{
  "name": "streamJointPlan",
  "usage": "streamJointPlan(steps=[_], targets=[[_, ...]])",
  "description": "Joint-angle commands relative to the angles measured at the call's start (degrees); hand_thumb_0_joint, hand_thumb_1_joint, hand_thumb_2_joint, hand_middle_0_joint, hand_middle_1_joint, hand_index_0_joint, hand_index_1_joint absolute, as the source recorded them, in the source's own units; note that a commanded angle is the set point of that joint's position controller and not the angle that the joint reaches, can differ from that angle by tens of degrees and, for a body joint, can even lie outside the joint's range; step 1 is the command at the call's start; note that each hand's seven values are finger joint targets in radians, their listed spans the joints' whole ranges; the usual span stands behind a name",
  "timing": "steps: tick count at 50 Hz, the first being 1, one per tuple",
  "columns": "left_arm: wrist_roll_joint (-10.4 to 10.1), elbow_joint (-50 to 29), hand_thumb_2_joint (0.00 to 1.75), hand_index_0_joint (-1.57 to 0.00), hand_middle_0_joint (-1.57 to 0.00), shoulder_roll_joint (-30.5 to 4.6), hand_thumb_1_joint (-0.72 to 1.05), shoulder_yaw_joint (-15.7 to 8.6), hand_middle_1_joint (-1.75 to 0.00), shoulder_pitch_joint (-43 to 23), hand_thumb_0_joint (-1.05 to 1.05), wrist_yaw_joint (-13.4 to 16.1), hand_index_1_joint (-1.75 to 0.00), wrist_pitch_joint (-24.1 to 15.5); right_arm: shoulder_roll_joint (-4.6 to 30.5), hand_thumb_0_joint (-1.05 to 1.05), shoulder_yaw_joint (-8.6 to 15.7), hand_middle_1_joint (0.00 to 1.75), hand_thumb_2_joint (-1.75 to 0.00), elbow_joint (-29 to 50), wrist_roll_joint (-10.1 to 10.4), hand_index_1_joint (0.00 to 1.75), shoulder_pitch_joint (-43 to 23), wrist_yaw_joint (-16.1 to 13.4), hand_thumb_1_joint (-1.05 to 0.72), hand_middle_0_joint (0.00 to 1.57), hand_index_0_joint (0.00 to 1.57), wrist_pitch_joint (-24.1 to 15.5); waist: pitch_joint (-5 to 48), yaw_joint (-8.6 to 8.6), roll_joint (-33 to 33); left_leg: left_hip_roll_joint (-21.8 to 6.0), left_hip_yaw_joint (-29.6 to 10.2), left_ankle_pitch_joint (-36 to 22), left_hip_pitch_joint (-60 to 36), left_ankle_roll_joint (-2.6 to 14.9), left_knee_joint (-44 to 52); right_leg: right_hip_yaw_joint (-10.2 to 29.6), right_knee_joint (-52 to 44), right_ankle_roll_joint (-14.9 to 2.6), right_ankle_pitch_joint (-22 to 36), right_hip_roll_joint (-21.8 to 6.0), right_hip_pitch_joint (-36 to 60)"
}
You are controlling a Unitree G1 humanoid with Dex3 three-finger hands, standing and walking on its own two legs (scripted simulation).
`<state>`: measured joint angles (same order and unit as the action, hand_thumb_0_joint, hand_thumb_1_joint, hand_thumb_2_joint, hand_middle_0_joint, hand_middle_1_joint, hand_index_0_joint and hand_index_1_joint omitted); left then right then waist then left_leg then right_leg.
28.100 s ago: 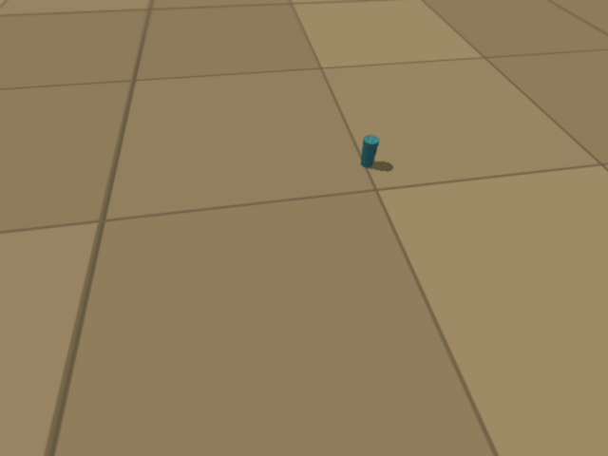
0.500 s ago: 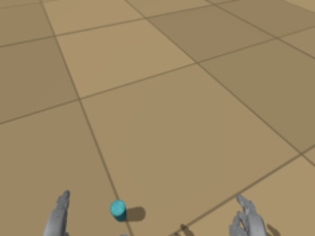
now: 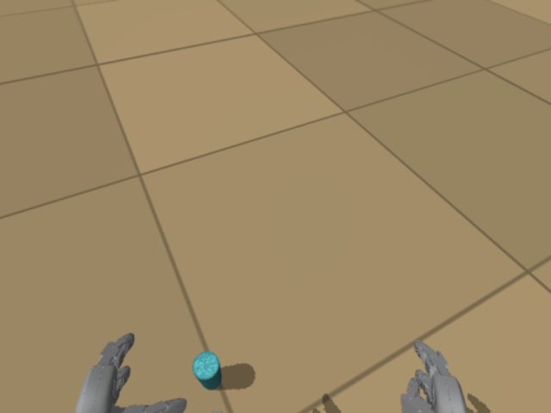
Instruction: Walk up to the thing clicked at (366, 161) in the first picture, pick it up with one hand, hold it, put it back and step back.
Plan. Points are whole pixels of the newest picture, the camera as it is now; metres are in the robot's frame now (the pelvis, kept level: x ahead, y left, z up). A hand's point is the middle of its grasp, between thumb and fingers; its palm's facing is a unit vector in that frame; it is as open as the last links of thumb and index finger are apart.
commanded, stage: stand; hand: left
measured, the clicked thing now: (209, 372) +0.36 +0.19 -0.65
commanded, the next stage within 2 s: none
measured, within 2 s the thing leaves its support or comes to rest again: neither
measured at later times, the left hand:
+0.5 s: hand out of the picture +0.04 +0.25 -0.11, palm faces +0.01 -0.94 -0.34, open 7.4 cm
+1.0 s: hand out of the picture +0.01 +0.26 -0.10, palm faces +0.00 -0.93 -0.36, open 7.4 cm
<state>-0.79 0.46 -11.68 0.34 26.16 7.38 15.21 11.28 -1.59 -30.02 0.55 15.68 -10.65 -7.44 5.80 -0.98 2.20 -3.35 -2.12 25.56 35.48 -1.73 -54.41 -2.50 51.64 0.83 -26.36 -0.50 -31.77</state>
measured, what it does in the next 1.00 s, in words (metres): rises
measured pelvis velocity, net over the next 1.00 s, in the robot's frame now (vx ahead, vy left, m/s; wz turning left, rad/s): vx -0.02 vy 0.01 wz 0.01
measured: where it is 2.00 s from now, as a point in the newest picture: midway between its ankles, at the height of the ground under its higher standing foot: outside the picture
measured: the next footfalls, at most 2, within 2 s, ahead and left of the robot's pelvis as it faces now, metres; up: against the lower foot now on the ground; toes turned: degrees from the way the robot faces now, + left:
none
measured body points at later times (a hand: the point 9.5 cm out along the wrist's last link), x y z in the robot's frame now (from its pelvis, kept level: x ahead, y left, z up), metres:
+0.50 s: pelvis -0.01 +0.01 +0.04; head -0.01 +0.01 +0.49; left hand +0.04 +0.30 -0.09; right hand +0.07 -0.28 -0.09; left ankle +0.02 +0.13 -0.69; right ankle +0.00 -0.13 -0.69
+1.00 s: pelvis -0.02 +0.01 +0.05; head -0.03 +0.00 +0.50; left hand +0.02 +0.31 -0.08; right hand +0.04 -0.28 -0.09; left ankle +0.02 +0.13 -0.69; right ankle +0.00 -0.13 -0.69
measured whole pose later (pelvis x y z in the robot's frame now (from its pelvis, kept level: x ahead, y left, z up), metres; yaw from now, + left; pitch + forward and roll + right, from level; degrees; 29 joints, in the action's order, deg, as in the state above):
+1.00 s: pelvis -0.02 +0.01 +0.05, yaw +1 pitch -4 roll +0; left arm 1.5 66.2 -19.3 -0.5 9.4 0.2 -0.5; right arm 18.7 1.2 -65.3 -1.1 8.5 0.1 0.4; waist -3.0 0.5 1.4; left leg -1.1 -0.6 8.6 10.4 -0.8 -22.8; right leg -2.1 22.2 1.6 -10.4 -2.3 -7.7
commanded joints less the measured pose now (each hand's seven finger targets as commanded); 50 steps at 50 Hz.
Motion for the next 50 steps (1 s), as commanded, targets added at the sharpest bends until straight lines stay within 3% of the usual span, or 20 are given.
streamJointPlan(steps=[1,3,6,12,16,22,27,35,46,50], targets=[[6.8,15.1,0.90,-0.20,-0.20,-14.0,0.67,-5.9,-0.30,-9.3,0.00,-3.3,-0.30,-12.1,15.1,0.00,5.8,0.30,-0.90,-5.6,-7.1,0.30,-6.5,4.8,-0.90,0.20,0.20,2.5,-0.6,2.11,-8.4,0.7,0.4,-15.4,-8.3,5.09,9.6,6.5,-12.5,-5.41,13.7,-4.7,8.4],[5.6,19.4,0.90,-0.20,-0.20,-15.2,0.83,-5.1,-0.30,-9.4,0.00,-4.9,-0.30,-15.0,14.6,0.00,6.0,0.30,-0.90,-6.4,-5.4,0.30,-6.4,6.8,-0.90,0.20,0.20,3.6,0.7,1.18,-5.5,1.2,-0.5,-15.4,-11.1,5.59,10.7,8.4,-13.2,-6.13,15.4,-5.3,9.7],[3.7,25.8,0.90,-0.20,-0.20,-14.7,0.90,-4.9,-0.30,-12.8,0.00,-5.8,-0.30,-16.1,14.7,0.00,6.1,0.30,-0.90,-9.2,-3.5,0.30,-6.2,9.0,-0.90,0.20,0.20,3.5,0.9,1.71,-3.3,0.9,-1.3,-14.3,-14.6,5.31,14.2,6.9,-13.8,-4.70,14.5,-4.9,10.1],[3.3,38.2,0.90,-0.20,-0.20,-14.8,0.90,-4.4,-0.30,-14.3,0.00,-5.6,-0.30,-17.0,15.4,0.00,6.2,0.30,-0.90,-14.8,-3.6,0.30,-8.2,9.6,-0.90,0.20,0.20,4.4,-1.8,2.86,1.8,-1.8,-5.4,-13.4,-15.2,5.54,23.9,3.5,-16.2,-2.83,12.1,-3.5,15.7],[3.2,44.2,0.90,-0.20,-0.20,-16.1,0.90,-4.2,-0.30,-16.0,0.00,-5.5,-0.30,-17.3,15.6,0.00,5.8,0.30,-0.90,-18.3,-3.0,0.30,-7.5,9.5,-0.90,0.20,0.20,5.0,-3.4,1.59,-2.1,-0.8,-3.3,-15.6,-18.5,4.56,25.0,5.3,-22.0,-2.97,16.7,-5.1,17.6],[2.5,51.9,0.90,-0.20,-0.20,-17.3,0.90,-3.6,-0.30,-16.3,0.00,-5.3,-0.30,-17.1,16.8,0.00,5.3,0.30,-0.90,-23.7,-2.5,0.30,-7.0,9.4,-0.90,0.20,0.20,5.9,-5.2,1.16,-2.0,-1.7,-3.6,-16.4,-23.1,3.97,30.0,5.8,-28.1,-2.37,16.6,-6.3,20.6],[2.4,56.5,0.90,-0.20,-0.20,-17.9,0.90,-3.0,-0.30,-16.7,0.00,-5.5,-0.30,-16.9,17.6,0.00,4.9,0.30,-0.90,-26.8,-2.0,0.30,-8.4,9.4,-0.90,0.20,0.20,6.0,-6.8,1.65,-1.4,-2.1,-4.0,-17.1,-24.8,3.17,33.8,5.1,-31.0,-1.68,16.1,-6.2,22.4],[2.4,61.1,0.90,-0.20,-0.20,-17.9,0.90,-2.6,-0.30,-17.3,0.00,-5.8,-0.30,-16.6,18.2,0.00,4.7,0.30,-0.90,-30.0,-1.9,0.30,-9.5,9.6,-0.90,0.20,0.20,6.4,-9.2,1.87,-0.6,-2.7,-5.0,-8.8,-23.4,2.93,38.6,4.5,-33.4,-1.25,12.4,-5.9,23.1],[2.5,62.7,0.90,-0.20,-0.20,-19.0,0.90,-2.6,-0.30,-18.7,0.00,-6.2,-0.30,-16.5,18.7,0.00,4.7,0.30,-0.90,-31.6,-1.8,0.30,-9.8,9.9,-0.90,0.20,0.20,6.7,-9.9,1.40,-1.4,-2.4,-4.7,-4.1,-21.9,2.58,39.0,5.5,-35.7,-1.20,6.3,-6.1,20.8],[2.2,62.7,0.90,-0.20,-0.20,-19.2,0.90,-2.7,-0.30,-19.5,0.00,-6.2,-0.30,-16.8,18.3,0.00,4.5,0.30,-0.90,-31.8,-1.7,0.30,-9.8,10.1,-0.90,0.20,0.20,6.5,-8.2,1.36,-1.9,-2.5,-4.3,-9.2,-23.6,2.64,38.0,6.0,-35.6,-1.37,9.3,-6.8,21.8]])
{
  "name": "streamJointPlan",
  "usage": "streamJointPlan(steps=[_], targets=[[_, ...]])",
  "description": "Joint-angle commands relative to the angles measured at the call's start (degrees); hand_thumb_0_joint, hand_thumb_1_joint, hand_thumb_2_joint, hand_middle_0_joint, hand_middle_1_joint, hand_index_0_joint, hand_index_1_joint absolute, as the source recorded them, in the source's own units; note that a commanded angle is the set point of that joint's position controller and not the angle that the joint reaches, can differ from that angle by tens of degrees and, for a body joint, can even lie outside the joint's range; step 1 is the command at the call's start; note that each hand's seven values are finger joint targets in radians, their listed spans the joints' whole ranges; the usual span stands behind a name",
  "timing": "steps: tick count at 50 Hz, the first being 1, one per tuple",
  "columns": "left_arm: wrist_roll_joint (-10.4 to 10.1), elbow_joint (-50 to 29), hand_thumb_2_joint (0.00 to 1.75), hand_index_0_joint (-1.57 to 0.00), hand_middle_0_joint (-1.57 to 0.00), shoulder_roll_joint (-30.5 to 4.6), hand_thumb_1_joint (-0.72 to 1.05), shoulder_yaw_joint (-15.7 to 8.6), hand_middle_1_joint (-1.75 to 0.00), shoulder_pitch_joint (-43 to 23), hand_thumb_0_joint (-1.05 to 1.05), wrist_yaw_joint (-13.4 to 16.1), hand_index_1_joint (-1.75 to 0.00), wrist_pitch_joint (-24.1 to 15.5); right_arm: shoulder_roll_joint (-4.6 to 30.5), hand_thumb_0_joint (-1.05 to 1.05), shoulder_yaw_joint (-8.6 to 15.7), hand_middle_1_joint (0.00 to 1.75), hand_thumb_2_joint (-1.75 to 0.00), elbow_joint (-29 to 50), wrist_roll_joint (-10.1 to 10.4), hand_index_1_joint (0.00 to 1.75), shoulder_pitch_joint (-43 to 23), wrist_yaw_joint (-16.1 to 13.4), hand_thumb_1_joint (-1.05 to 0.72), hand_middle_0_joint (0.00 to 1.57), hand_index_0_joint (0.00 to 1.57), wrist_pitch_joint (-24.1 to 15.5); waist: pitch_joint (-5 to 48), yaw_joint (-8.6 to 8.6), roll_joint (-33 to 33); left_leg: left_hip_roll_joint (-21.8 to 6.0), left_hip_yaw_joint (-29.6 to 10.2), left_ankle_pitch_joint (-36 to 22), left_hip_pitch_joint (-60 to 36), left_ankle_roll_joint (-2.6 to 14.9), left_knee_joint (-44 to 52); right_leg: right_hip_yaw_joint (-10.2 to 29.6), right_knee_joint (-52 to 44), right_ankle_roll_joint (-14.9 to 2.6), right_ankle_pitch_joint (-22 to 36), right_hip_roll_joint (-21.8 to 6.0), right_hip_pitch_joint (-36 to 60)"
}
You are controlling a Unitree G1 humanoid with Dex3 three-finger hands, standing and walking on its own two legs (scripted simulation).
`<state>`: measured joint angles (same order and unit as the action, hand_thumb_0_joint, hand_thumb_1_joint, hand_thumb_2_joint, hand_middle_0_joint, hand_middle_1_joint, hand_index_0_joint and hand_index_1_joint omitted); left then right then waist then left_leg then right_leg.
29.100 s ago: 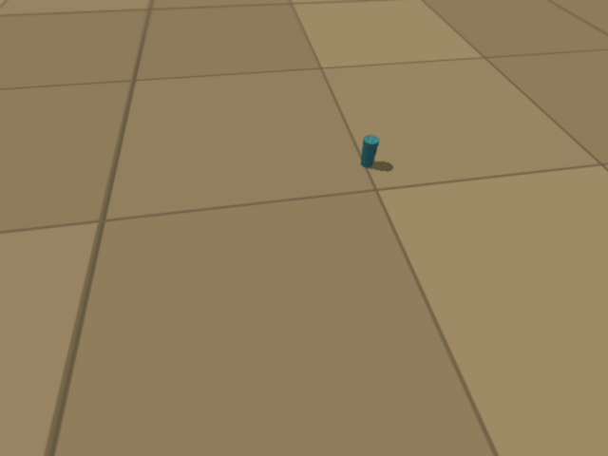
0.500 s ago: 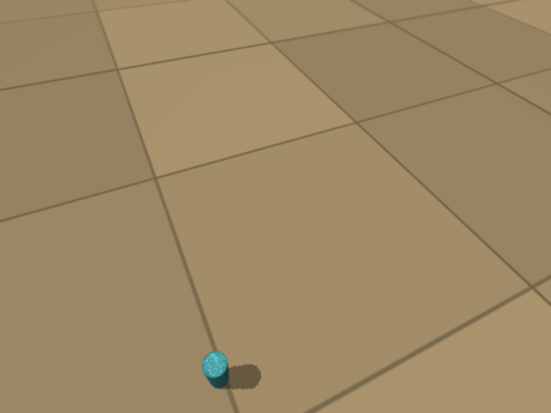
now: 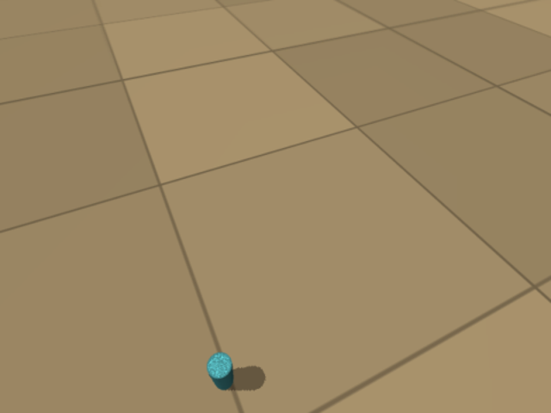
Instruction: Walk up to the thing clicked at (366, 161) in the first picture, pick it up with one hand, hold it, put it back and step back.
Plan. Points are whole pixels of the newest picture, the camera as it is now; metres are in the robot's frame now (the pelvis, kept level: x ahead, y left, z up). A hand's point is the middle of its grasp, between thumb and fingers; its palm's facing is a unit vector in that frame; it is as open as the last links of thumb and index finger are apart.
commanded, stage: stand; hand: left
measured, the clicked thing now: (222, 373) +0.38 +0.18 -0.70
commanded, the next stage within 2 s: step back in 1.22 s
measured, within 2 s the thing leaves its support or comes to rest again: neither
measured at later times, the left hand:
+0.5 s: hand out of the picture +0.09 +0.24 -0.16, palm faces -0.02 -0.94 -0.33, open 7.4 cm
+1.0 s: hand out of the picture +0.11 +0.25 -0.15, palm faces -0.02 -0.94 -0.34, open 7.4 cm
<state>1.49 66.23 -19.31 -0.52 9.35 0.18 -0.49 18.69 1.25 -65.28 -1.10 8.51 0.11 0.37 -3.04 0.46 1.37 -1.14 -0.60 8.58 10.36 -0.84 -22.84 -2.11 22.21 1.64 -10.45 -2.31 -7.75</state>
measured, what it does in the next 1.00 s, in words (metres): stands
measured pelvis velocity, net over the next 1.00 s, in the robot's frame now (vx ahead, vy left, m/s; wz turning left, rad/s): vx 0.04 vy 0.00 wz -0.01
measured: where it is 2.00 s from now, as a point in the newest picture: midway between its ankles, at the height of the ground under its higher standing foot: outside the picture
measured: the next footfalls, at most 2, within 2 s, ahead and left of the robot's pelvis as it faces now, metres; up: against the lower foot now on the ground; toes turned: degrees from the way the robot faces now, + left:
left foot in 1.70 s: -0.03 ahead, +0.13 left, +0.00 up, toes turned +0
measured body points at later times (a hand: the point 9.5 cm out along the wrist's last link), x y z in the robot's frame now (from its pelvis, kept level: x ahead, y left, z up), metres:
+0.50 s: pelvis +0.02 +0.00 +0.00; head +0.03 +0.00 +0.45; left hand +0.09 +0.29 -0.13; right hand +0.08 -0.30 -0.14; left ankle +0.05 +0.13 -0.74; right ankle +0.02 -0.14 -0.74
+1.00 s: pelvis +0.04 +0.00 +0.00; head +0.04 +0.00 +0.45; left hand +0.11 +0.30 -0.13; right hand +0.11 -0.30 -0.13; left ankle +0.05 +0.13 -0.74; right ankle +0.02 -0.14 -0.74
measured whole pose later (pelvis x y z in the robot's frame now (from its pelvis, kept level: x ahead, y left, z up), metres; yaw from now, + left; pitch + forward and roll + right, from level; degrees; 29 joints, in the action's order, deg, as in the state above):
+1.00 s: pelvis +0.04 +0.00 +0.00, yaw -1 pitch -3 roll +0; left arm 0.9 66.3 -19.1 -1.0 5.8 -0.2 -0.6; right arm 19.3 0.5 -65.9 -0.7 5.2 -0.1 -0.4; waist -3.0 0.1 0.6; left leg -1.3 0.1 9.7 7.0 -1.1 -19.2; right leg -1.7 17.9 1.7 -11.0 -2.1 -4.3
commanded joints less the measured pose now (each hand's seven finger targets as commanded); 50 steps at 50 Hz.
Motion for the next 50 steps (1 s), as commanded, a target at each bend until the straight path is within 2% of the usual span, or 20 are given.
streamJointPlan(steps=[1,2,8,11,15,17,21,23,27,30,34,38,40,45,48,50], targets=[[0.0,-2.9,0.90,-0.20,-0.20,-11.5,0.90,-1.7,-0.30,-2.6,0.00,1.0,-0.30,-1.2,11.0,0.00,1.6,0.30,-0.90,3.2,0.0,0.30,-2.4,-0.6,-0.90,0.20,0.20,-1.3,0.1,-0.15,-1.5,-4.5,-5.5,8.0,1.4,1.72,6.2,5.7,-6.6,-2.08,-7.8,-5.0,-2.6],[-0.1,-2.8,0.90,-0.20,-0.20,-11.7,0.90,-1.8,-0.30,-2.7,0.00,1.0,-0.30,-1.2,11.4,0.00,1.7,0.30,-0.90,3.2,-0.1,0.30,-2.4,-0.7,-0.90,0.20,0.20,-1.3,0.9,-0.17,-1.5,-4.9,-5.6,7.2,0.8,1.96,5.9,5.9,-6.6,-2.19,-6.1,-5.1,-2.3],[-0.2,-2.7,0.90,-0.20,-0.20,-12.2,0.90,-1.9,-0.30,-3.1,0.00,1.1,-0.30,-1.2,11.4,0.00,1.4,0.30,-0.90,2.8,0.0,0.30,-2.1,-0.6,-0.90,0.20,0.20,-1.2,0.9,-0.45,-1.9,-4.7,-5.0,4.7,-0.2,1.87,5.4,6.0,-7.1,-2.19,-5.8,-5.2,-2.4],[-0.3,-2.9,0.90,-0.20,-0.20,-11.7,0.90,-1.8,-0.30,-3.6,0.00,1.0,-0.30,-1.3,11.4,0.00,1.1,0.30,-0.90,2.5,0.0,0.30,-2.1,-0.7,-0.90,0.20,0.20,-1.3,1.8,-0.46,-1.0,-5.1,-4.9,2.7,-0.4,1.93,5.5,5.8,-6.6,-2.19,-2.2,-5.3,-1.0],[-0.4,-2.7,0.90,-0.20,-0.20,-11.7,0.90,-1.9,-0.30,-3.9,0.00,0.9,-0.30,-1.3,11.7,0.00,1.1,0.30,-0.90,2.4,0.0,0.30,-2.3,-0.9,-0.90,0.20,0.20,-1.4,2.1,-0.42,-0.8,-5.4,-4.8,0.9,-0.7,1.82,6.0,5.6,-6.2,-2.23,-0.3,-5.4,-0.1],[-0.5,-2.4,0.90,-0.20,-0.20,-11.4,0.90,-1.8,-0.30,-3.6,0.00,0.9,-0.30,-1.2,12.0,0.00,1.1,0.30,-0.90,2.2,0.1,0.30,-2.7,-0.9,-0.90,0.20,0.20,-1.5,2.1,-0.18,0.2,-5.4,-4.9,1.8,-0.3,1.77,6.4,5.2,-6.1,-2.09,0.5,-5.2,0.9],[-0.5,-2.4,0.90,-0.20,-0.20,-11.1,0.90,-1.9,-0.30,-4.0,0.00,0.8,-0.30,-1.1,12.1,0.00,1.1,0.30,-0.90,2.1,0.2,0.30,-3.1,-1.0,-0.90,0.20,0.20,-1.6,2.3,-0.15,-0.3,-5.6,-4.8,-0.1,-1.3,1.68,6.6,5.0,-6.0,-2.04,2.1,-5.2,1.1],[-0.4,-2.4,0.90,-0.20,-0.20,-11.4,0.90,-2.0,-0.30,-4.4,0.00,0.8,-0.30,-1.0,11.9,0.00,1.0,0.30,-0.90,2.1,0.2,0.30,-3.1,-1.0,-0.90,0.20,0.20,-1.6,1.7,-0.32,-0.6,-5.4,-4.8,1.1,-0.7,1.53,7.3,4.8,-6.2,-1.98,1.0,-5.1,0.8],[-0.5,-2.6,0.90,-0.20,-0.20,-11.2,0.90,-2.1,-0.30,-5.1,0.00,0.8,-0.30,-1.2,12.1,0.00,1.1,0.30,-0.90,2.2,0.2,0.30,-3.5,-1.0,-0.90,0.20,0.20,-1.8,3.3,-0.36,-1.1,-5.9,-4.7,-4.4,-2.9,1.55,6.4,4.8,-6.2,-1.94,4.4,-5.4,1.7],[-0.6,-2.6,0.90,-0.20,-0.20,-11.3,0.90,-2.1,-0.30,-5.0,0.00,0.8,-0.30,-1.2,12.1,0.00,1.1,0.30,-0.90,2.1,0.2,0.30,-3.5,-1.1,-0.90,0.20,0.20,-1.9,3.3,-0.43,-0.9,-5.8,-4.3,-4.9,-2.6,1.44,6.6,4.8,-6.4,-1.84,5.3,-5.5,2.3],[-0.6,-2.9,0.90,-0.20,-0.20,-11.2,0.90,-2.2,-0.30,-5.1,0.00,0.8,-0.30,-1.2,12.4,0.00,1.1,0.30,-0.90,2.4,0.2,0.30,-3.9,-1.1,-0.90,0.20,0.20,-2.1,5.4,-0.19,-1.3,-6.4,-4.2,-10.8,-4.4,1.69,5.7,4.6,-5.5,-1.90,10.1,-5.8,3.7],[-0.6,-3.0,0.90,-0.20,-0.20,-11.5,0.90,-2.3,-0.30,-5.2,0.00,0.8,-0.30,-1.1,12.3,0.00,1.1,0.30,-0.90,2.5,0.3,0.30,-4.4,-1.2,-0.90,0.20,0.20,-2.2,5.7,-0.21,-1.1,-6.5,-4.0,-12.2,-5.2,1.61,5.8,4.3,-5.3,-1.85,11.2,-5.8,4.0],[-0.6,-2.9,0.90,-0.20,-0.20,-11.3,0.90,-2.2,-0.30,-5.5,0.00,0.8,-0.30,-1.1,12.4,0.00,1.0,0.30,-0.90,2.4,0.3,0.30,-4.6,-1.2,-0.90,0.20,0.20,-2.1,5.4,-0.23,-1.1,-6.5,-3.9,-11.8,-5.0,1.68,5.7,4.2,-5.7,-1.66,11.2,-5.8,4.1],[-0.5,-2.8,0.90,-0.20,-0.20,-11.4,0.90,-2.2,-0.30,-5.5,0.00,0.7,-0.30,-1.0,12.8,0.00,1.2,0.30,-0.90,2.4,0.2,0.30,-4.9,-1.2,-0.90,0.20,0.20,-1.7,3.1,-0.57,-1.4,-6.2,-3.9,-5.4,-4.3,1.56,6.5,4.5,-7.3,-1.67,5.7,-5.7,2.0],[-0.4,-3.0,0.90,-0.20,-0.20,-11.4,0.90,-2.3,-0.30,-5.3,0.00,0.7,-0.30,-1.0,12.7,0.00,1.2,0.30,-0.90,2.5,0.3,0.30,-5.1,-1.0,-0.90,0.20,0.20,-1.8,3.2,-0.59,-0.8,-6.0,-4.1,-4.5,-3.7,1.24,7.2,4.4,-7.3,-1.82,5.3,-5.6,2.2],[-0.5,-3.2,0.90,-0.20,-0.20,-11.7,0.90,-2.4,-0.30,-5.5,0.00,0.7,-0.30,-1.1,12.4,0.00,1.3,0.30,-0.90,2.5,0.3,0.30,-5.2,-1.0,-0.90,0.20,0.20,-1.9,3.8,-0.57,-1.0,-6.3,-4.1,-6.0,-4.2,1.45,6.9,4.6,-7.1,-2.06,6.2,-5.8,2.5]])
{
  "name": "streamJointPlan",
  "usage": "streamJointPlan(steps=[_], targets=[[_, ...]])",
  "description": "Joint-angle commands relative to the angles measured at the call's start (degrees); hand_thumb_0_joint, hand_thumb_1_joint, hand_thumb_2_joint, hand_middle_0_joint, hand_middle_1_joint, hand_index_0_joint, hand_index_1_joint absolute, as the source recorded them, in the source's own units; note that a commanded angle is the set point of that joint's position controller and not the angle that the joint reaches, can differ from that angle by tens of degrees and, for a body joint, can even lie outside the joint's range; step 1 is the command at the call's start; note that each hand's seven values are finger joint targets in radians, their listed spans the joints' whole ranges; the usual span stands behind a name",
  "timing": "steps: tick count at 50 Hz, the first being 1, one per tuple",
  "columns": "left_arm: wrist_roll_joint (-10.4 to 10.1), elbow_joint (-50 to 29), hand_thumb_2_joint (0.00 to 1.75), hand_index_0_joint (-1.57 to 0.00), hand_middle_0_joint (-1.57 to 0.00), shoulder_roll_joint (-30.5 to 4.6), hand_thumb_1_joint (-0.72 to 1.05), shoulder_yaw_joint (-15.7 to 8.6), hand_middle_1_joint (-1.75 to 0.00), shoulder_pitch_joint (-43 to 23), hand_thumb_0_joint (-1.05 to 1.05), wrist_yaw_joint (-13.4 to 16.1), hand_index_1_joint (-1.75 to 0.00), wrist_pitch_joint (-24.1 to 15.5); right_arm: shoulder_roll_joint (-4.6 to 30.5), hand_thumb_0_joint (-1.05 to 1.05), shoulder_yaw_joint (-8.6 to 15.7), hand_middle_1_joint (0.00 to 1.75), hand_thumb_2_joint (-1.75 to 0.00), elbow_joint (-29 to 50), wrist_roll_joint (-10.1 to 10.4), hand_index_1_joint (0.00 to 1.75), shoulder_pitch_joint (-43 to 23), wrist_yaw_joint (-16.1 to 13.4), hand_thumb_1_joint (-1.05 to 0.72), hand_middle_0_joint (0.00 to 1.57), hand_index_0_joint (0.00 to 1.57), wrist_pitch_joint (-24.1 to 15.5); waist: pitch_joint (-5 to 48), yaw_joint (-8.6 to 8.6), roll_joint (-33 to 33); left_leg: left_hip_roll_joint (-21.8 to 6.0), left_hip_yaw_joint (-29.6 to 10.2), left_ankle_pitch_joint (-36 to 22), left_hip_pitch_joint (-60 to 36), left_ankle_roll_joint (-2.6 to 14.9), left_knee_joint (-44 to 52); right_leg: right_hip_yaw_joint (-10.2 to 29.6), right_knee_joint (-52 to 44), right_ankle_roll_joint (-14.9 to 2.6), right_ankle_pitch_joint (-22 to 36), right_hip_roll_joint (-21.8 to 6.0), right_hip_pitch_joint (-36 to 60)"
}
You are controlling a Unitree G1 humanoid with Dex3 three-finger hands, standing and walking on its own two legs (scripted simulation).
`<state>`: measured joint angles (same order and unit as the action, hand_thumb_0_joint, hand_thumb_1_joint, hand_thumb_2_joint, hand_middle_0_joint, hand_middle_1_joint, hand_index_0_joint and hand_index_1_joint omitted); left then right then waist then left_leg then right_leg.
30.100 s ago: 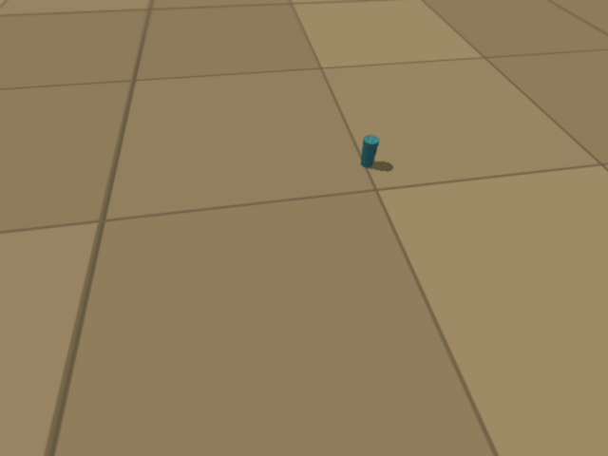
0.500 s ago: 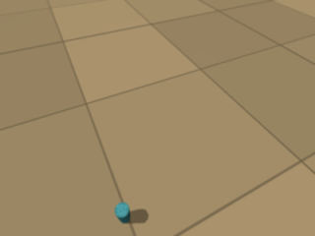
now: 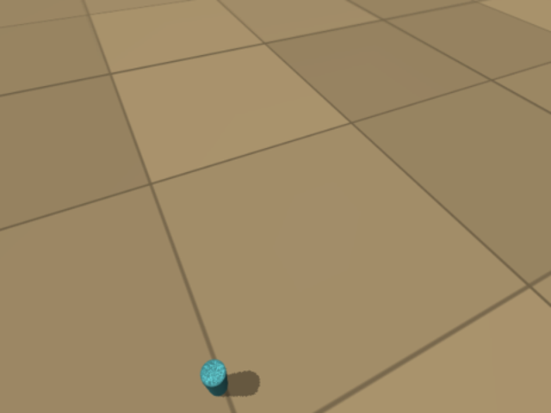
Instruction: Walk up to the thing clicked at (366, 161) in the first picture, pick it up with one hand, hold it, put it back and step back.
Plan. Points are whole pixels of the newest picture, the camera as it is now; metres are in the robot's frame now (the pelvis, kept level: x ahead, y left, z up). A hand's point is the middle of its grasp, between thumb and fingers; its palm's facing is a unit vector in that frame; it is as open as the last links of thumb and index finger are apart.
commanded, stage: stand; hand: left
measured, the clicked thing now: (215, 379) +0.35 +0.18 -0.71
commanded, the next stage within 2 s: step back in 0.22 s
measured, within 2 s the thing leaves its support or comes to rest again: neither
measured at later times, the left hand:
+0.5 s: hand out of the picture +0.06 +0.27 -0.17, palm faces -0.01 -0.92 -0.40, open 7.4 cm
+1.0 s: hand out of the picture -0.01 +0.30 -0.18, palm faces -0.06 -0.93 -0.37, open 7.4 cm
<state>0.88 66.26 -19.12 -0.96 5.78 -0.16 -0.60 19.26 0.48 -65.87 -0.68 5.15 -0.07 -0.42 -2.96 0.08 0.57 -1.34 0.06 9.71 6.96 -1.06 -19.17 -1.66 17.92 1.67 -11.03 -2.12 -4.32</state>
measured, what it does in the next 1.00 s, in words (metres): walks backwards: left foot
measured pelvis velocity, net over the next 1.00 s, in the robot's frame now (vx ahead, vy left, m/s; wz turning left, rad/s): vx -0.13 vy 0.03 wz -0.02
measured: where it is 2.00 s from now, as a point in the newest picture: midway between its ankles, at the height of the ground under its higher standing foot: outside the picture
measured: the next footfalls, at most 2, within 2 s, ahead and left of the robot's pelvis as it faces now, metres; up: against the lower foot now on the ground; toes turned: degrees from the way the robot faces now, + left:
left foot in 0.70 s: -0.07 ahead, +0.13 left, +0.00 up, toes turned +0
right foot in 1.08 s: -0.11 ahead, -0.09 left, +0.00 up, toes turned +1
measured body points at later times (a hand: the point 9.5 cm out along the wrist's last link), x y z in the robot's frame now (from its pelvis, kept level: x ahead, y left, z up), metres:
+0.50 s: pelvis -0.05 -0.01 -0.02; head +0.01 -0.01 +0.42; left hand +0.06 +0.31 -0.14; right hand +0.06 -0.33 -0.15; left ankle +0.01 +0.13 -0.75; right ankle -0.01 -0.14 -0.75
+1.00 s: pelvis -0.13 +0.03 -0.02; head -0.05 +0.05 +0.42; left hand -0.01 +0.34 -0.15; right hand -0.05 -0.28 -0.14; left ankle -0.11 +0.13 -0.75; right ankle -0.15 -0.10 -0.70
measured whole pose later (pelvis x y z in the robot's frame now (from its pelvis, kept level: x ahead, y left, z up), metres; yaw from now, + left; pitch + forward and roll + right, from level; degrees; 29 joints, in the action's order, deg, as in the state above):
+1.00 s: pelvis -0.13 +0.03 -0.02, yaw -1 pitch -1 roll -1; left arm 0.6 49.5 -22.1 -4.1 6.9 0.9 3.0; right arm 20.2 3.1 -49.7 -1.4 9.0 -1.1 1.5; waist -11.7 -1.2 -1.1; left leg 0.0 1.6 17.7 17.5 2.7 -36.5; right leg 6.5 58.1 0.7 -28.7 4.9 -23.2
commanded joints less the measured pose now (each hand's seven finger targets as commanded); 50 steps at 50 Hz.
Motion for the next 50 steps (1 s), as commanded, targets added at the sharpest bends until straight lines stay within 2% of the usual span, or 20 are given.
streamJointPlan(steps=[1,10,11,13,16,21,23,25,26,27,29,32,34,35,36,37,38,40,47,50], targets=[[0.1,-3.3,0.90,-0.20,-0.20,-11.7,0.90,-1.8,-0.30,-1.9,0.00,1.0,-0.30,-1.0,12.1,0.00,2.0,0.30,-0.90,3.1,-0.2,0.30,-1.6,-0.8,-0.90,0.20,0.20,-1.1,3.9,-0.21,-0.1,-6.0,-4.5,-7.2,-0.3,1.78,3.2,4.3,-2.9,-2.07,7.7,-6.1,-0.3],[0.0,-3.6,0.90,-0.20,-0.20,-11.7,0.90,-1.7,-0.30,-1.2,0.00,1.0,-0.30,-1.0,12.3,0.00,2.0,0.30,-0.90,3.0,-0.1,0.30,-1.7,-0.8,-0.90,0.20,0.20,-1.1,3.8,-0.08,0.4,-6.0,-4.4,-7.3,-0.8,1.62,3.3,4.1,-2.9,-2.07,7.1,-5.9,-0.8],[-1.6,-5.3,0.90,-0.20,-0.20,-16.3,0.90,-4.2,-0.30,-1.6,0.00,1.1,-0.30,-0.4,15.0,0.00,3.2,0.30,-0.90,4.9,0.6,0.30,-3.7,-0.2,-0.90,0.20,0.20,0.0,-3.2,-0.13,-0.9,-4.8,-5.5,-15.2,4.1,3.33,-2.4,4.8,2.3,-2.77,15.1,-5.1,-6.2],[-1.5,-7.1,0.90,-0.20,-0.20,-15.4,0.90,-4.5,-0.30,-0.4,0.00,1.3,-0.30,-0.1,14.5,0.00,3.5,0.30,-0.90,6.3,1.2,0.30,-1.8,0.0,-0.90,0.20,0.20,0.6,2.4,-0.76,-0.4,-5.5,-4.9,-19.3,3.2,4.54,-5.2,3.9,5.7,-3.90,17.0,-4.8,-4.1],[-1.3,-10.0,0.90,-0.20,-0.20,-14.1,0.90,-4.5,-0.30,-0.8,0.00,1.2,-0.30,0.5,15.0,0.00,4.4,0.30,-0.90,8.6,1.2,0.30,-1.3,0.3,-0.90,0.20,0.20,1.2,8.0,-1.13,0.8,-6.5,-6.2,-18.2,3.7,6.69,-6.9,3.5,10.8,-4.80,12.9,-3.6,-3.8],[-0.6,-12.5,0.90,-0.20,-0.20,-14.1,0.90,-4.6,-0.30,0.5,0.00,1.0,-0.30,1.5,15.9,0.00,5.5,0.30,-0.90,12.4,0.9,0.30,-2.8,0.5,-0.90,0.20,0.20,2.5,6.9,-0.62,3.0,-6.7,-8.3,-8.4,9.7,9.18,-9.3,4.6,15.9,-6.19,3.6,-2.8,-8.0],[-0.2,-13.3,0.90,-0.20,-0.20,-15.9,0.90,-5.3,-0.30,1.6,0.00,0.8,-0.30,1.3,15.0,0.00,5.5,0.30,-0.90,13.8,0.9,0.30,-2.8,0.7,-0.90,0.20,0.20,2.8,7.9,0.18,-1.0,-3.1,-6.3,-2.6,10.5,7.73,-16.3,8.7,12.1,-8.67,5.0,-6.5,-8.8],[0.5,-15.3,0.90,-0.20,-0.20,-20.2,0.90,-6.6,-0.30,-1.6,0.00,1.0,-0.30,1.1,12.7,0.00,5.1,0.30,-0.90,14.5,0.9,0.30,-1.3,0.9,-0.90,0.20,0.20,3.4,6.1,0.49,-13.1,6.9,-0.6,16.3,13.1,3.44,-34.8,20.4,1.3,-15.98,9.9,-18.6,-12.5],[1.2,-16.7,0.90,-0.20,-0.20,-21.6,0.90,-7.0,-0.30,-2.8,0.00,1.3,-0.30,0.8,12.8,0.00,5.3,0.30,-0.90,15.0,0.4,0.30,0.0,0.8,-0.90,0.20,0.20,3.8,5.1,0.72,-14.0,6.2,-4.0,22.5,14.5,3.09,-43.4,23.7,-0.1,-19.38,10.0,-22.4,-15.8],[1.3,-17.8,0.90,-0.20,-0.20,-20.7,0.90,-7.0,-0.30,-4.5,0.00,1.6,-0.30,0.7,13.9,0.00,5.6,0.30,-0.90,15.1,0.8,0.30,1.4,1.0,-0.90,0.20,0.20,4.1,4.2,-0.39,-10.8,5.3,-7.4,21.3,13.9,3.16,-47.6,20.4,1.2,-18.96,10.0,-21.1,-17.7],[1.5,-19.6,0.90,-0.20,-0.20,-18.5,0.90,-6.4,-0.30,-9.7,0.00,1.9,-0.30,0.9,14.1,0.00,6.1,0.30,-0.90,14.1,1.8,0.30,7.0,0.9,-0.90,0.20,0.20,3.8,4.7,-3.41,-10.8,4.3,-6.3,18.9,12.9,2.76,-46.1,13.0,4.7,-15.36,10.4,-16.0,-17.1],[1.7,-20.6,0.90,-0.20,-0.20,-17.0,0.90,-6.5,-0.30,-6.5,0.00,2.4,-0.30,1.4,13.9,0.00,5.6,0.30,-0.90,14.2,0.5,0.30,9.1,0.6,-0.90,0.20,0.20,2.8,7.1,-1.20,-11.7,0.5,-4.2,17.8,14.0,3.02,-22.9,11.9,12.4,-11.35,14.1,-14.7,-6.1],[0.4,-20.5,0.90,-0.20,-0.20,-16.7,0.90,-6.0,-0.30,-4.2,0.00,1.9,-0.30,2.6,12.6,0.00,5.8,0.30,-0.90,13.8,-1.0,0.30,9.4,0.3,-0.90,0.20,0.20,2.0,6.4,-1.60,-7.1,3.0,0.4,3.6,8.0,2.35,-6.0,8.2,20.1,-9.35,13.0,-10.5,-7.1],[-0.3,-21.0,0.90,-0.20,-0.20,-13.9,0.90,-5.5,-0.30,-1.4,0.00,1.7,-0.30,3.2,15.6,0.00,6.6,0.30,-0.90,15.2,-2.6,0.30,7.8,0.0,-0.90,0.20,0.20,1.5,5.0,-0.26,2.3,-5.0,-12.4,-7.7,5.2,3.83,-1.4,5.2,28.6,-5.69,3.3,-4.1,-14.5],[-0.5,-21.2,0.90,-0.20,-0.20,-10.7,0.90,-4.9,-0.30,0.5,0.00,2.0,-0.30,3.3,21.5,0.00,7.6,0.30,-0.90,16.6,-3.1,0.30,5.4,0.0,-0.90,0.20,0.20,1.2,3.3,1.42,13.8,-15.0,-26.5,-23.1,-0.5,7.44,-1.7,4.1,35.8,-3.39,-24.1,6.6,-28.3],[0.1,-21.4,0.90,-0.20,-0.20,-13.3,0.90,-5.6,-0.30,-3.1,0.00,2.9,-0.30,3.2,24.6,0.00,8.1,0.30,-0.90,17.3,-1.9,0.30,6.2,-0.1,-0.90,0.20,0.20,1.0,4.5,-2.83,13.2,-19.1,-29.6,-29.2,4.5,12.68,-2.3,12.0,41.9,-2.64,-29.1,7.7,-25.5],[0.2,-20.9,0.90,-0.20,-0.20,-13.9,0.90,-5.8,-0.30,-6.0,0.00,3.2,-0.30,3.4,22.1,0.00,7.7,0.30,-0.90,17.1,-1.8,0.30,5.9,-0.5,-0.90,0.20,0.20,0.8,3.7,-3.40,9.3,-18.0,-27.1,-28.4,5.8,12.59,-2.4,15.5,47.0,-3.14,-26.9,8.5,-24.6],[-1.0,-19.7,0.90,-0.20,-0.20,-13.3,0.90,-5.5,-0.30,-0.6,0.00,3.1,-0.30,3.2,17.8,0.00,6.4,0.30,-0.90,18.2,-2.2,0.30,-0.6,-1.5,-0.90,0.20,0.20,0.8,4.0,1.28,7.4,-11.9,-15.2,-29.9,0.3,10.71,-6.8,14.9,51.9,-3.41,-19.1,8.4,-29.1],[0.0,-22.5,0.90,-0.20,-0.20,-12.7,0.90,-5.8,-0.30,-0.7,0.00,2.1,-0.30,1.9,16.2,0.00,6.7,0.30,-0.90,19.7,-0.9,0.30,6.9,-2.4,-0.90,0.20,0.20,0.9,5.5,-3.00,6.3,-14.2,-14.6,-32.3,-7.9,16.29,-11.5,9.4,41.4,-0.49,-19.1,6.0,-26.9],[0.1,-22.3,0.90,-0.20,-0.20,-12.1,0.90,-5.9,-0.30,1.8,0.00,1.7,-0.30,1.4,16.6,0.00,6.6,0.30,-0.90,20.7,-0.6,0.30,5.6,-2.1,-0.90,0.20,0.20,1.3,7.0,-2.13,7.3,-12.5,-12.2,-26.9,-5.7,14.28,-13.7,5.4,27.6,-1.44,-16.2,3.8,-20.4]])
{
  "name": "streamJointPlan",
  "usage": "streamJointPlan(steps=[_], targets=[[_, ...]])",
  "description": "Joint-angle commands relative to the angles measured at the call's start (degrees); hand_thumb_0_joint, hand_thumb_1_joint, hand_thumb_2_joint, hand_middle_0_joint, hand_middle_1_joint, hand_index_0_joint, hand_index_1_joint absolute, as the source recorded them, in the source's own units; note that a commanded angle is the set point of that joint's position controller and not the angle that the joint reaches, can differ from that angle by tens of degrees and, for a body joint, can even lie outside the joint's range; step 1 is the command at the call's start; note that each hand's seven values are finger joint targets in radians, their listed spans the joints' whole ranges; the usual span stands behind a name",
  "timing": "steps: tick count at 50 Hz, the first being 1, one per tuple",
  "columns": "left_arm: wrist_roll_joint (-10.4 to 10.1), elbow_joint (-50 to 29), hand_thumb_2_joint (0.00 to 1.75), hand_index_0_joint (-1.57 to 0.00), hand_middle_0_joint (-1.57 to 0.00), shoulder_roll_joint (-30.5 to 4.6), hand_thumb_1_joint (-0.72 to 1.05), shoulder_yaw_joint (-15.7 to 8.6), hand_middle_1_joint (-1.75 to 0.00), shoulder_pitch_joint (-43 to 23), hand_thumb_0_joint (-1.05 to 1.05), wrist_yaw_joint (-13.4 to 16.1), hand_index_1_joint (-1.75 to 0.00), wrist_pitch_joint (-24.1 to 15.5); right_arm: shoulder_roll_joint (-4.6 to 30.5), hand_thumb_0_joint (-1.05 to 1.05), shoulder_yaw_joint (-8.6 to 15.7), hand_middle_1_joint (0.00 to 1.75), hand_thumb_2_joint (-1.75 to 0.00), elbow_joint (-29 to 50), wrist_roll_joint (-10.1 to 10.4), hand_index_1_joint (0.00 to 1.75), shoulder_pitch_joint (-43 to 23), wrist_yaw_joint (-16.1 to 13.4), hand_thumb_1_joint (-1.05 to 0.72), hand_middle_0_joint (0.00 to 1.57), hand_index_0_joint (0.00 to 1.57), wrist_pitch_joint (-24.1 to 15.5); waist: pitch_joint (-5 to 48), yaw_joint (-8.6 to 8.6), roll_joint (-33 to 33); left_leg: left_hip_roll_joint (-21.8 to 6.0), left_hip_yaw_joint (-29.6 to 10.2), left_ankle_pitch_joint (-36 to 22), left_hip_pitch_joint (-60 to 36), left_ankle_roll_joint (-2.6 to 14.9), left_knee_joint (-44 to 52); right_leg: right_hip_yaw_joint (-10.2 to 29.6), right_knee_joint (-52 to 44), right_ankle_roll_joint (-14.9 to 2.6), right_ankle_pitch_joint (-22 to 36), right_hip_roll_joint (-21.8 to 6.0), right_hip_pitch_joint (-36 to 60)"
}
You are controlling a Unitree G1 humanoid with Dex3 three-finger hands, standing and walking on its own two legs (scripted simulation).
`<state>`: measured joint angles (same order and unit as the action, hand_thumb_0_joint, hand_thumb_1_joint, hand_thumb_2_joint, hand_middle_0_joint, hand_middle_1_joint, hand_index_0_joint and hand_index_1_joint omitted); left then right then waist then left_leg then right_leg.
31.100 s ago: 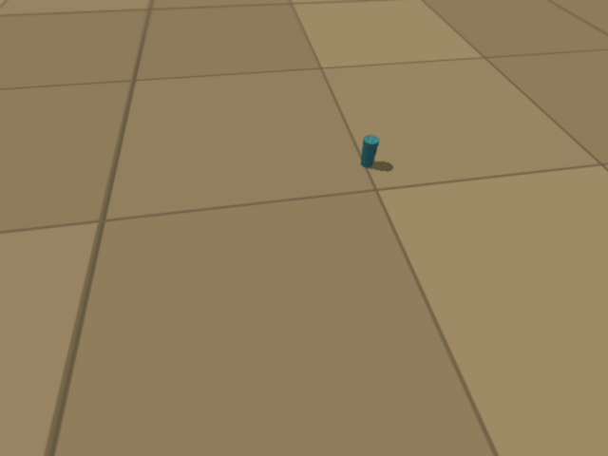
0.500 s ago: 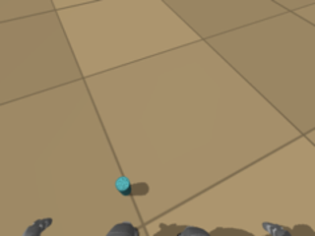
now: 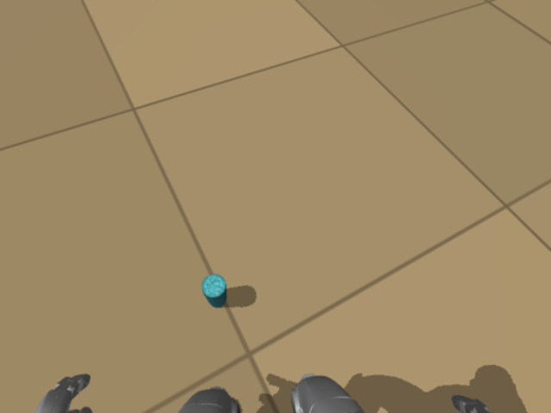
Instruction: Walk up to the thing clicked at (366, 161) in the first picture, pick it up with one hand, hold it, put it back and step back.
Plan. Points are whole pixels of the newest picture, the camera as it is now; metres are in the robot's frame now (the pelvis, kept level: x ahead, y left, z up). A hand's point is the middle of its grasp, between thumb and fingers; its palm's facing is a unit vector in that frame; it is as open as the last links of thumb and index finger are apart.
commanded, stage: step back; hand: left
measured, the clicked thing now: (215, 292) +0.47 +0.16 -0.68
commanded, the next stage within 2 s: none
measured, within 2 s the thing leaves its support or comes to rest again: neither
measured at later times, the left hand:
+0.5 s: hand out of the picture +0.01 +0.28 -0.15, palm faces +0.01 -0.92 -0.38, open 7.4 cm
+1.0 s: hand out of the picture -0.18 +0.24 -0.13, palm faces -0.03 -0.91 -0.42, open 7.4 cm
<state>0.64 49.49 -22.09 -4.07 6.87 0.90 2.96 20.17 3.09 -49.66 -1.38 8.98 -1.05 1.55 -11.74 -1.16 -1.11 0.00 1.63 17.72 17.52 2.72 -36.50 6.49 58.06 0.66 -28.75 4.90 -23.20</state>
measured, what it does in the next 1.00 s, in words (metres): walks backwards: right foot, then left foot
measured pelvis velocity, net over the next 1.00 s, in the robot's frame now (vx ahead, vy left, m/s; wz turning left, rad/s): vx -0.27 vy -0.03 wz -0.03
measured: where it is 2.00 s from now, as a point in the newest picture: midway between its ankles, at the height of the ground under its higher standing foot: outside the picture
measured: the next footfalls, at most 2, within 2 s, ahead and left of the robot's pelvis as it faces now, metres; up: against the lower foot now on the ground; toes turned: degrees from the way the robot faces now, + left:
right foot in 0.08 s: +0.02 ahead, -0.13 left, +0.00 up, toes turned +2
left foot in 0.40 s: -0.07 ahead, +0.12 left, +0.00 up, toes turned -2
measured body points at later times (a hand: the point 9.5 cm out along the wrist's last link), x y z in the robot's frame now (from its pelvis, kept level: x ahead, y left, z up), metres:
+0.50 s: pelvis -0.12 +0.01 +0.00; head -0.06 +0.03 +0.44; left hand +0.01 +0.33 -0.12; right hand -0.03 -0.30 -0.11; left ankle -0.11 +0.12 -0.73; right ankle -0.08 -0.13 -0.68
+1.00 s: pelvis -0.27 -0.03 +0.00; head -0.22 -0.04 +0.44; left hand -0.18 +0.28 -0.10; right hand -0.19 -0.35 -0.13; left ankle -0.28 +0.11 -0.67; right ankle -0.25 -0.15 -0.73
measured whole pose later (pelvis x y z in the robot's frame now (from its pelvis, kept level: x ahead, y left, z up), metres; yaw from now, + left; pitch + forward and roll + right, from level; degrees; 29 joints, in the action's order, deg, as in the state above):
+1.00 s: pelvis -0.27 -0.03 +0.00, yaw -1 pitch -2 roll +2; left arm 2.5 46.8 -20.1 -4.0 10.8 0.1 2.5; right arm 23.7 3.1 -48.8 0.2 10.7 -1.4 2.5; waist -8.5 0.9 1.0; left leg 5.2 -6.1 28.3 25.2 -0.8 -60.5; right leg 2.1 37.1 -0.5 -16.9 -1.1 -18.6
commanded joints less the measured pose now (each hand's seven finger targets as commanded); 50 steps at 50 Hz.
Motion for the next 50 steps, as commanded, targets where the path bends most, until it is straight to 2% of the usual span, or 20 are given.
streamJointPlan(steps=[1,3,4,5,6,7,11,16,19,20,21,22,25,32,38,39,40,41,44,50], targets=[[0.3,-4.8,0.90,-0.20,-0.20,-8.7,0.90,-2.9,-0.30,2.5,0.00,0.5,-0.30,-2.4,15.7,0.00,3.8,0.30,-0.90,4.8,0.3,0.30,0.9,-1.0,-0.90,0.20,0.20,-0.4,16.4,-0.21,9.3,-13.0,-12.8,-32.5,-14.5,9.40,2.5,-4.1,-18.8,-1.02,4.2,-3.3,2.2],[0.9,-2.9,0.90,-0.20,-0.20,-8.0,0.90,-3.0,-0.30,6.4,0.00,0.5,-0.30,-2.8,15.7,0.00,3.6,0.30,-0.90,5.3,1.0,0.30,-1.0,-0.7,-0.90,0.20,0.20,0.2,16.9,1.95,7.8,-11.2,-10.6,-26.4,-7.7,6.61,-1.2,-6.8,-32.7,-2.35,18.2,-2.6,11.9],[1.5,-3.2,0.90,-0.20,-0.20,-10.3,0.90,-3.4,-0.30,6.7,0.00,0.7,-0.30,-3.2,14.0,0.00,3.0,0.30,-0.90,5.6,1.5,0.30,-1.2,-0.5,-0.90,0.20,0.20,0.2,17.4,1.88,4.8,-9.4,-9.5,-18.7,-1.9,4.17,-2.9,-1.4,-32.4,-3.62,25.1,-5.6,16.9],[1.7,-4.1,0.90,-0.20,-0.20,-15.2,0.90,-4.7,-0.30,5.6,0.00,0.6,-0.30,-3.4,12.2,0.00,2.4,0.30,-0.90,6.5,2.2,0.30,-1.6,-0.2,-0.90,0.20,0.20,0.2,16.3,1.72,-6.2,-1.6,-6.7,-6.4,7.5,0.22,-11.0,14.1,-32.8,-9.33,33.1,-15.7,18.1],[1.1,-5.3,0.90,-0.20,-0.20,-19.2,0.90,-5.3,-0.30,2.8,0.00,0.5,-0.30,-3.2,11.6,0.00,2.6,0.30,-0.90,6.1,1.9,0.30,-3.4,-1.0,-0.90,0.20,0.20,0.7,13.2,3.59,-15.8,4.7,-4.4,17.6,8.7,-1.63,-24.2,26.0,-36.6,-19.79,38.3,-27.2,9.8],[1.3,-6.9,0.90,-0.20,-0.20,-17.9,0.90,-5.2,-0.30,2.2,0.00,0.4,-0.30,-3.6,13.5,0.00,3.3,0.30,-0.90,5.3,1.4,0.30,-2.7,-1.1,-0.90,0.20,0.20,1.1,10.8,3.14,-11.0,4.0,-10.6,19.9,7.0,-2.51,-32.7,27.4,-37.4,-20.75,37.4,-28.3,4.2],[1.3,-8.7,0.90,-0.20,-0.20,-12.7,0.90,-4.1,-0.30,-2.6,0.00,1.2,-0.30,-2.8,13.0,0.00,2.4,0.30,-0.90,3.4,2.2,0.30,2.6,-0.8,-0.90,0.20,0.20,0.3,11.2,0.40,-6.5,5.9,-10.4,11.4,7.7,-3.56,-32.6,8.4,-32.0,-13.74,38.4,-17.6,7.2],[1.5,-9.1,0.90,-0.20,-0.20,-12.5,0.90,-3.7,-0.30,2.7,0.00,1.0,-0.30,-1.8,11.8,0.00,2.1,0.30,-0.90,4.2,0.9,0.30,1.5,-0.6,-0.90,0.20,0.20,-0.5,14.2,3.46,-10.6,2.4,-3.6,10.8,5.6,-3.49,-5.7,7.0,-27.5,-12.20,39.2,-16.5,17.6],[0.4,-10.4,0.90,-0.20,-0.20,-12.3,0.90,-3.1,-0.30,0.7,0.00,0.5,-0.30,-0.7,12.4,0.00,3.0,0.30,-0.90,2.6,-0.2,0.30,5.7,-0.3,-0.90,0.20,0.20,-1.4,15.1,0.73,-7.3,1.4,-2.8,-7.0,-5.2,-2.08,12.4,5.5,-21.5,-7.72,31.2,-13.8,10.5],[0.3,-10.5,0.90,-0.20,-0.20,-10.2,0.90,-2.5,-0.30,2.7,0.00,0.3,-0.30,-0.4,16.0,0.00,4.1,0.30,-0.90,3.3,-1.3,0.30,4.6,-0.1,-0.90,0.20,0.20,-1.6,15.2,1.42,1.7,-7.7,-15.8,-10.0,-10.4,1.13,14.4,3.7,-15.7,-4.66,19.2,-8.7,0.6],[0.0,-11.2,0.90,-0.20,-0.20,-9.7,0.90,-2.6,-0.30,0.1,0.00,0.7,-0.30,-0.7,22.2,0.00,5.2,0.30,-0.90,4.6,-0.9,0.30,1.7,0.4,-0.90,0.20,0.20,-1.5,13.7,0.23,14.5,-20.0,-30.3,-16.2,-5.8,9.36,18.1,-2.9,-6.2,-2.13,-2.4,1.2,-4.6],[0.9,-10.9,0.90,-0.20,-0.20,-11.8,0.90,-3.8,-0.30,-3.8,0.00,1.4,-0.30,-0.7,23.6,0.00,5.6,0.30,-0.90,4.9,-1.1,0.30,2.4,0.4,-0.90,0.20,0.20,-1.7,12.1,-3.02,13.0,-24.0,-35.8,-18.6,1.5,15.02,19.1,4.1,5.6,-1.48,-9.9,1.2,-1.9],[-0.5,-7.6,0.90,-0.20,-0.20,-10.7,0.90,-3.7,-0.30,2.8,0.00,1.1,-0.30,-0.6,17.0,0.00,3.7,0.30,-0.90,5.4,-1.0,0.30,-4.2,-0.5,-0.90,0.20,0.20,-2.1,11.4,3.18,7.2,-14.9,-18.5,-24.0,-3.6,9.28,13.2,6.3,15.1,-2.22,-0.9,1.5,-6.7],[0.5,-8.1,0.90,-0.20,-0.20,-10.4,0.90,-3.9,-0.30,2.4,0.00,0.0,-0.30,-1.0,16.2,0.00,4.0,0.30,-0.90,6.4,-0.6,0.30,1.9,-1.0,-0.90,0.20,0.20,-1.7,13.3,-0.89,9.7,-15.5,-15.9,-28.3,-11.7,12.78,8.6,1.2,0.9,1.40,-2.5,-1.7,-4.3],[1.1,-2.5,0.90,-0.20,-0.20,-9.5,0.90,-4.0,-0.30,13.2,0.00,-0.5,-0.30,-1.7,17.2,0.00,3.8,0.30,-0.90,7.9,0.4,0.30,-2.7,-0.4,-0.90,0.20,0.20,0.2,17.3,3.67,11.7,-11.1,-11.8,-14.6,0.0,5.34,2.7,-6.5,-32.7,-2.17,13.9,-3.3,15.6],[2.1,-3.2,0.90,-0.20,-0.20,-12.9,0.90,-4.8,-0.30,12.1,0.00,-0.6,-0.30,-2.0,14.9,0.00,3.2,0.30,-0.90,8.2,0.6,0.30,-1.2,-0.3,-0.90,0.20,0.20,0.5,15.0,2.76,4.1,-5.9,-10.8,-4.3,10.0,1.79,-2.9,4.8,-34.5,-4.26,10.0,-8.9,17.9],[1.7,-5.0,0.90,-0.20,-0.20,-19.6,0.90,-6.3,-0.30,8.6,0.00,-0.7,-0.30,-1.8,11.9,0.00,2.8,0.30,-0.90,9.5,1.3,0.30,-4.6,-1.0,-0.90,0.20,0.20,0.3,11.4,4.58,-13.8,6.1,-5.9,12.6,15.2,-1.86,-16.3,22.0,-40.4,-12.63,10.6,-22.2,8.4],[2.2,-7.2,0.90,-0.20,-0.20,-22.7,0.90,-6.7,-0.30,4.5,0.00,-0.4,-0.30,-2.0,14.6,0.00,3.9,0.30,-0.90,9.0,0.7,0.30,-4.8,-1.6,-0.90,0.20,0.20,0.5,8.0,4.97,-15.3,4.4,-10.8,17.9,11.3,-3.20,-29.5,30.9,-43.9,-19.00,9.4,-30.2,-4.0],[1.8,-8.9,0.90,-0.20,-0.20,-14.7,0.90,-4.8,-0.30,-4.3,0.00,0.5,-0.30,-2.6,14.3,0.00,3.3,0.30,-0.90,4.7,2.1,0.30,2.7,-1.1,-0.90,0.20,0.20,0.0,8.2,-1.00,-5.7,6.5,-11.7,9.6,10.2,-2.62,-34.7,8.7,-33.6,-12.83,27.5,-19.0,0.9],[2.0,-8.3,0.90,-0.20,-0.20,-12.7,0.90,-4.1,-0.30,4.2,0.00,1.3,-0.30,-1.7,11.5,0.00,2.0,0.30,-0.90,6.0,0.6,0.30,0.5,-1.0,-0.90,0.20,0.20,-0.9,12.6,4.54,-10.1,3.0,-5.0,12.6,10.2,-3.18,-10.0,6.5,-27.3,-12.21,41.4,-18.2,18.7]])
